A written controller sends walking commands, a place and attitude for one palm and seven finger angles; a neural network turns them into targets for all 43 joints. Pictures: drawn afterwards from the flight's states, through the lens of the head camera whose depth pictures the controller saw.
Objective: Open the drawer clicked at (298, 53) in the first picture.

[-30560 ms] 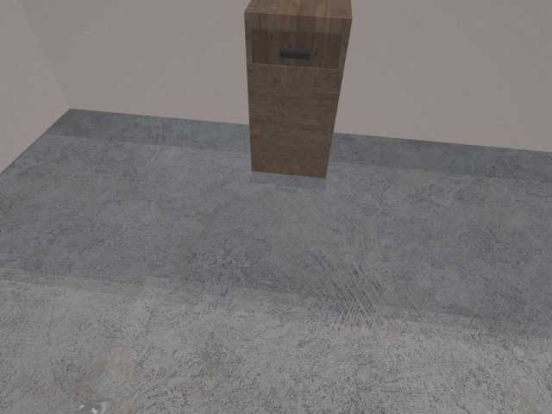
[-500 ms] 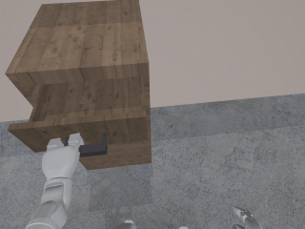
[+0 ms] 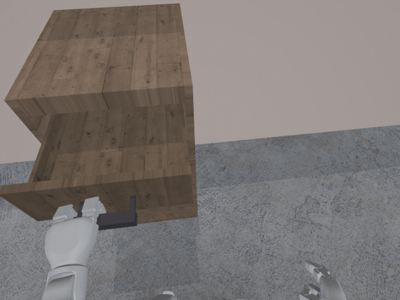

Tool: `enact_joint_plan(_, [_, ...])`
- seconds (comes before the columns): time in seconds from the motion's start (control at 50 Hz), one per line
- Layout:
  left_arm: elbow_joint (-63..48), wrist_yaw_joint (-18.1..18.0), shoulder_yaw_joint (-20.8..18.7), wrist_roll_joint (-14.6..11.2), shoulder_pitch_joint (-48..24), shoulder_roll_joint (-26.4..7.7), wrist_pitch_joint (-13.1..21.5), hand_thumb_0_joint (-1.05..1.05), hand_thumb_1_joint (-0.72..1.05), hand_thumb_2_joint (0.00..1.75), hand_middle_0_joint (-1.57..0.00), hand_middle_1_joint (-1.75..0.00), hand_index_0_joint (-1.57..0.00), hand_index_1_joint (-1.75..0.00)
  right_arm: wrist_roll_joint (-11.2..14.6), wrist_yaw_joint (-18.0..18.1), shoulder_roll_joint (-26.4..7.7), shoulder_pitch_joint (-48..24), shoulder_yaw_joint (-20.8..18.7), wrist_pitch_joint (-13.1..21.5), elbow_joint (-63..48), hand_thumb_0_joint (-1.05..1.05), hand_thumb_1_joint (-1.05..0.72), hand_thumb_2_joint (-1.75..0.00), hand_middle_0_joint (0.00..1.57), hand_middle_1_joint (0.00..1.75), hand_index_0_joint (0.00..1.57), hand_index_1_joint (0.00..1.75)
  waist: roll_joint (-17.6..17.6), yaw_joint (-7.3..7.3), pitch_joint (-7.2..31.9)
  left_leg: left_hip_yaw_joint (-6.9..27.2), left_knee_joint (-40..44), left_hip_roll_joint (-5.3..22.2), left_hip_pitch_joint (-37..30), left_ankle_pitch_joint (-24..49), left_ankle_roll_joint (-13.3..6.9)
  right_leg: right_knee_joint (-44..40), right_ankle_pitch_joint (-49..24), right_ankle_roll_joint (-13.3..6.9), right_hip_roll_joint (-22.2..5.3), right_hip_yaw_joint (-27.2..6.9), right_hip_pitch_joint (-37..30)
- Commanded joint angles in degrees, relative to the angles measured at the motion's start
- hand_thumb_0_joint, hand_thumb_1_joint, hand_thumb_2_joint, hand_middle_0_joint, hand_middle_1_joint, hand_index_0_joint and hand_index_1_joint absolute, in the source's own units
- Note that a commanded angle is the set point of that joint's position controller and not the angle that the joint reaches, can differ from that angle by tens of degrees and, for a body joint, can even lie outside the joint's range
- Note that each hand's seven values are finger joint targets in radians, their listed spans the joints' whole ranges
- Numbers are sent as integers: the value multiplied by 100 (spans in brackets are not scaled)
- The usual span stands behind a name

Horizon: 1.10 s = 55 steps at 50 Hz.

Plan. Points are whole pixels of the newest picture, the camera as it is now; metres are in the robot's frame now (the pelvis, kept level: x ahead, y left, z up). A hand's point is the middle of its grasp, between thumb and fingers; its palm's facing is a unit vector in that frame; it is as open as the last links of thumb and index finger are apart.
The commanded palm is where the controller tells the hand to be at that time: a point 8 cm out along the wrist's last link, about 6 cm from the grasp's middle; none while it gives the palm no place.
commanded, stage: pull the drawer open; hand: left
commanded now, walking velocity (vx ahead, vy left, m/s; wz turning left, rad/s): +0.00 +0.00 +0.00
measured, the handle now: (106, 212) +0.30 +0.22 -0.02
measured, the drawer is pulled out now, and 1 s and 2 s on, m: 0.21 0.30 0.30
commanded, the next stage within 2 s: open the thumb to release the handle in 1.14 s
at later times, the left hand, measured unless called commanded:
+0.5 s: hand (80, 277) +0.17 +0.24 -0.04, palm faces -0.04 -0.09 -0.99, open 5.9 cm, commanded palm +0.14 +0.24 +0.01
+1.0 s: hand out of the picture +0.13 +0.24 -0.04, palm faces -0.05 -0.10 -0.99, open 6.4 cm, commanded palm +0.09 +0.24 +0.01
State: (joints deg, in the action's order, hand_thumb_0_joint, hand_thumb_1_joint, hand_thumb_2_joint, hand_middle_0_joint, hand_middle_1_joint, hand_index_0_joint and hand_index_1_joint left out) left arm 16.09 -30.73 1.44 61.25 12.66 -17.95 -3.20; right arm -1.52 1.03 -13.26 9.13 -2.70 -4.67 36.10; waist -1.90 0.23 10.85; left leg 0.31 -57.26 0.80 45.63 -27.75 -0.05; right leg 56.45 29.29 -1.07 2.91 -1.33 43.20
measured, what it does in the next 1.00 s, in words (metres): stands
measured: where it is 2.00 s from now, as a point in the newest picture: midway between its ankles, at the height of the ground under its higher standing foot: outside the picture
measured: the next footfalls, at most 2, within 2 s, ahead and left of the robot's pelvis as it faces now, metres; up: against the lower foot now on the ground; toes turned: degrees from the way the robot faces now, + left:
none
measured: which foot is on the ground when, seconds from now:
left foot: down 0.00-1.00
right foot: down 0.00-1.00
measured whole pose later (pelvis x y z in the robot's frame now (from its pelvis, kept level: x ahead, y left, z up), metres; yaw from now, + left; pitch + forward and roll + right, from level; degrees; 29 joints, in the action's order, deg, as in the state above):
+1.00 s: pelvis -0.02 -0.01 -0.02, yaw +0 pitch +15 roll +0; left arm -0.3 -31.2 1.0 60.2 34.4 -18.5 1.1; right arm -3.1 -1.3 -12.1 6.6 -0.9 -5.8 30.4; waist -1.8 -1.9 11.6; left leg 0.6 -63.1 0.9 48.5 -29.4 0.9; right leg 63.7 31.7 -2.1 3.2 -0.9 46.7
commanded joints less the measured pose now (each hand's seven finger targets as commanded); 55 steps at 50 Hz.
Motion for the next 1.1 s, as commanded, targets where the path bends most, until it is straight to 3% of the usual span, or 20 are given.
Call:
enact_joint_plan(0.0, [-1090,-352,-540,79,338,-939,-158,0,90,90,-40,-135,-40,-135,-43,-3,-690,-483,-205,269,-863,0,-90,-90,20,30,20,30,-67,-251,1252,-92,500,-242,-1225,2072,-148,-660,-2709,-157,29,238,-648])
enact_joint_plan(0.04, [-1302,-397,-678,107,348,-1095,-155,0,90,90,-40,-135,-40,-135,-57,-6,-688,-567,-175,248,-884,0,-90,-90,20,30,20,30,-129,-316,1403,-77,494,-238,-1298,2136,-131,-607,-2693,-160,28,219,-634])
enact_joint_plan(0.1, [-1343,-400,-515,37,889,-872,-226,0,90,90,-40,-135,-40,-135,-37,-32,-651,-579,-175,265,-960,0,-90,-90,20,30,20,30,-18,-318,1228,-68,494,-236,-1305,2165,-132,-625,-2735,-163,42,262,-672])
enact_joint_plan(0.14, [-1580,-406,-570,42,826,-980,-218,0,90,90,-40,-135,-40,-135,-52,-34,-655,-687,-130,242,-983,0,-90,-90,20,30,20,30,-138,-353,1353,-71,503,-236,-1372,2192,-127,-603,-2738,-162,27,234,-669])
enact_joint_plan(0.2, [-1559,-392,-481,26,1083,-867,-239,0,90,90,-40,-135,-40,-135,-50,-35,-631,-687,-130,246,-1035,0,-90,-90,20,30,20,30,-26,-307,1094,-54,503,-229,-1300,2050,-137,-644,-2585,-160,41,261,-601])
enact_joint_plan(0.3, [-1784,-401,-433,55,1411,-805,-148,0,90,90,-40,-135,-40,-135,-75,-70,-590,-743,-99,255,-1128,0,-90,-90,20,30,20,30,-166,-370,1098,-44,480,-225,-1362,2117,-131,-584,-2553,-176,43,270,-545])
enact_joint_plan(0.4, [-1971,-426,-414,48,1923,-767,-33,0,90,90,-40,-135,-40,-135,-100,-124,-569,-757,-83,256,-1225,0,-90,-90,20,30,20,30,-35,-412,1119,-36,392,-236,-1281,2129,-140,-514,-2657,-175,38,248,-570])
enact_joint_plan(0.44, [-2051,-452,-587,61,1915,-945,22,0,90,90,-40,-135,-40,-135,-116,-133,-585,-843,-46,235,-1223,0,-90,-90,20,30,20,30,-64,-444,1124,-31,347,-245,-1252,2124,-132,-478,-2700,-179,27,175,-506])
enact_joint_plan(0.5, [-2147,-464,-474,69,2172,-815,65,0,90,90,-40,-135,-40,-135,-124,-161,-573,-814,-63,232,-1292,0,-90,-90,20,30,20,30,-75,-430,966,-17,335,-245,-1140,1964,-136,-458,-2516,-184,27,225,-431])
enact_joint_plan(0.54, [-2270,-508,-657,92,2304,-980,105,0,90,90,-40,-135,-40,-135,-143,-174,-571,-880,-35,215,-1318,0,-90,-90,20,30,20,30,-159,-519,1104,-15,320,-247,-1214,2000,-123,-414,-2426,-205,39,178,-377])
enact_joint_plan(0.56, [-2230,-500,-495,72,2454,-815,100,0,90,90,-40,-135,-40,-135,-131,-178,-559,-842,-51,225,-1348,0,-90,-90,20,30,20,30,-140,-457,900,-21,311,-248,-1132,1897,-137,-443,-2389,-202,38,212,-347])
enact_joint_plan(0.64, [-2436,-522,-675,47,2675,-973,199,0,90,90,-40,-135,-40,-135,-167,-195,-554,-898,-21,215,-1393,0,-90,-90,20,30,20,30,-135,-549,1108,-26,245,-273,-1102,1868,-126,-367,-2392,-209,22,127,-345])
enact_joint_plan(0.66, [-2395,-511,-597,45,2711,-885,217,0,90,90,-40,-135,-40,-135,-154,-181,-540,-869,-53,223,-1389,0,-90,-90,20,30,20,30,-58,-472,934,-23,216,-257,-1028,1772,-143,-391,-2363,-201,20,152,-287])
enact_joint_plan(0.68, [-2407,-504,-711,23,2722,-971,253,0,90,90,-40,-135,-40,-135,-171,-179,-550,-906,-40,216,-1386,0,-90,-90,20,30,20,30,68,-513,978,-27,189,-280,-965,1704,-144,-398,-2343,-191,12,93,-281])
enact_joint_plan(0.74, [-2579,-527,-831,20,3004,-1079,351,0,90,90,-40,-135,-40,-135,-187,-190,-532,-940,-24,218,-1445,0,-90,-90,20,30,20,30,-62,-604,1091,-26,163,-297,-942,1665,-131,-323,-2242,-220,8,33,-260])
enact_joint_plan(0.76, [-2516,-504,-651,35,3097,-879,356,0,90,90,-40,-135,-40,-135,-167,-197,-511,-908,-48,221,-1449,0,-90,-90,20,30,20,30,-88,-548,901,-30,171,-281,-906,1598,-146,-353,-2144,-223,14,106,-195])
enact_joint_plan(0.86, [-2601,-422,-710,-73,3536,-906,399,0,90,90,-40,-135,-40,-135,-146,-226,-486,-941,-44,208,-1517,0,-90,-90,20,30,20,30,-77,-617,854,-30,157,-287,-763,1516,-162,-363,-2166,-230,9,51,-293])
enact_joint_plan(0.94, [-2642,-437,-794,-46,3221,-1014,427,0,90,90,-40,-135,-40,-135,-203,-216,-514,-976,-17,175,-1523,0,-90,-90,20,30,20,30,96,-550,845,-11,78,-299,-669,1341,-158,-350,-1948,-206,-14,-19,-82])
enact_joint_plan(0.96, [-2567,-437,-761,-20,3275,-935,450,0,90,90,-40,-135,-40,-135,-172,-206,-496,-942,-43,186,-1523,0,-90,-90,20,30,20,30,-31,-539,688,-7,96,-277,-614,1294,-169,-344,-1879,-217,2,68,-60])
enact_joint_plan(1.08, [-2594,-459,-861,-37,3102,-1054,451,0,90,90,-40,-135,-40,-135,-188,-202,-519,-925,-48,172,-1524,0,-90,-90,20,30,20,30,-2,-552,901,-26,18,-294,-591,1216,-163,-324,-1759,-199,-14,15,-7])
